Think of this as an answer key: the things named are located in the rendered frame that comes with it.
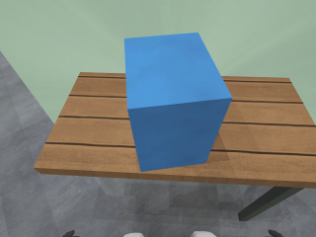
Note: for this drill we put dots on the table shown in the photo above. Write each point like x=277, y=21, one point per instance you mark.
x=267, y=138

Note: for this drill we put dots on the carton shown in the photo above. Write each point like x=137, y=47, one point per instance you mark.
x=176, y=100

